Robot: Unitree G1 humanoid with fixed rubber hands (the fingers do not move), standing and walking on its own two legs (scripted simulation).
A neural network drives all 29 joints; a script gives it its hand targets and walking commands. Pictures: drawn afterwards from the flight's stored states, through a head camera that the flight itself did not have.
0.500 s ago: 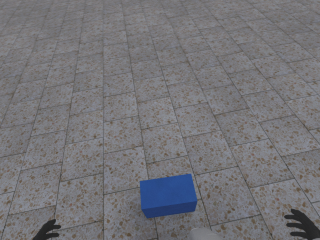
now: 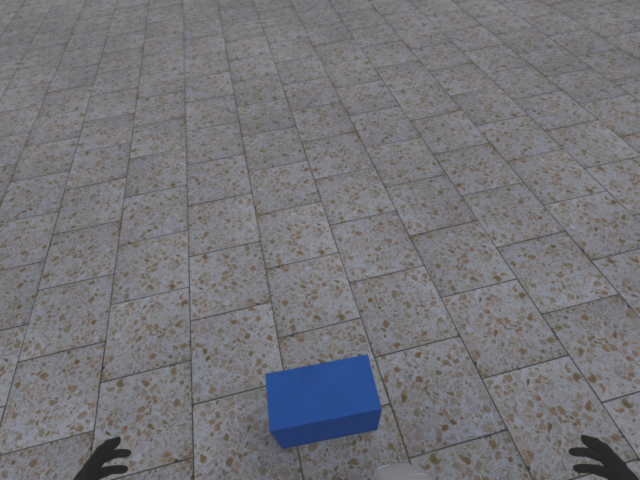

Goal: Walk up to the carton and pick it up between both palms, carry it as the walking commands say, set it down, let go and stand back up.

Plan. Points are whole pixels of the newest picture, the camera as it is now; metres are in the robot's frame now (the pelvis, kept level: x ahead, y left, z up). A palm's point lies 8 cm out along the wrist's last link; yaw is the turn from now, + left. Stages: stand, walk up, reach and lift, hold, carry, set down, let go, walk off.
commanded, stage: walk up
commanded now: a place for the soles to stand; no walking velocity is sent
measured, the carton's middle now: (323, 403) +0.39 +0.05 -0.66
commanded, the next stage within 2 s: stand in 0.48 s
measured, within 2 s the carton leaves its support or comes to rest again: neither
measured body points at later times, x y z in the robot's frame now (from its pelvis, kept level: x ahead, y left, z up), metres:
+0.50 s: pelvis +0.01 -0.02 +0.01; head +0.02 -0.02 +0.46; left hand +0.16 +0.29 -0.10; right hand +0.08 -0.35 -0.10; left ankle -0.04 +0.11 -0.73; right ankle +0.06 -0.09 -0.73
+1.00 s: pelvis -0.01 -0.01 -0.01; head +0.09 -0.01 +0.43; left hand +0.16 +0.30 -0.10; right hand +0.19 -0.29 -0.11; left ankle -0.04 +0.12 -0.73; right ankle +0.06 -0.09 -0.73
